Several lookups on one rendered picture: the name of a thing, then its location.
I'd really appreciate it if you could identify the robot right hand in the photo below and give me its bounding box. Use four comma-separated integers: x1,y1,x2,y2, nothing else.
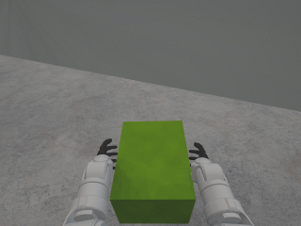
188,142,209,167

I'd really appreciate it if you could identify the robot left hand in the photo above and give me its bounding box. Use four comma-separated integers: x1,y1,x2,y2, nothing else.
97,138,118,170

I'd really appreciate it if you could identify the robot right forearm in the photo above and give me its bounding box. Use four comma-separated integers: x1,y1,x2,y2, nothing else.
191,157,254,226

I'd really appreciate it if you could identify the carton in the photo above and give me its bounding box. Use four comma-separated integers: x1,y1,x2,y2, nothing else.
109,121,196,224

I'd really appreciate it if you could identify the robot left forearm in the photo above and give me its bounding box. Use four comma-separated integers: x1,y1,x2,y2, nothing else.
62,154,113,226

